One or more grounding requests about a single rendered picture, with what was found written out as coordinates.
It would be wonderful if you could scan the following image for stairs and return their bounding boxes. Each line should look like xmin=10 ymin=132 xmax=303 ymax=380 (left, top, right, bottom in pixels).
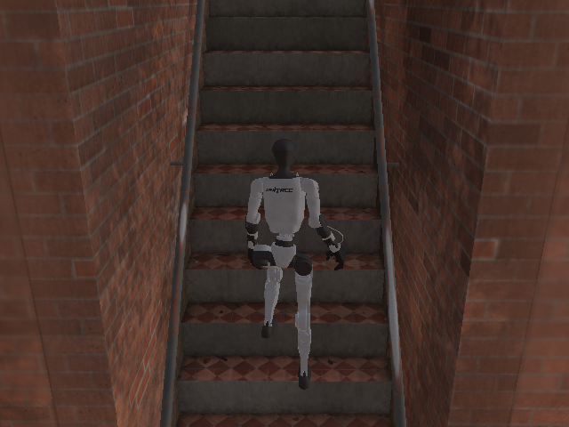
xmin=176 ymin=0 xmax=392 ymax=427

